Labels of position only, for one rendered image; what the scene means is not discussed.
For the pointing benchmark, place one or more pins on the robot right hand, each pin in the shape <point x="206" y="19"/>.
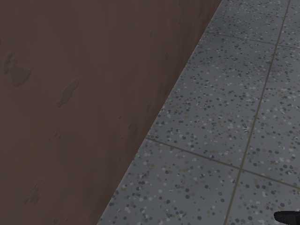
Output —
<point x="288" y="217"/>

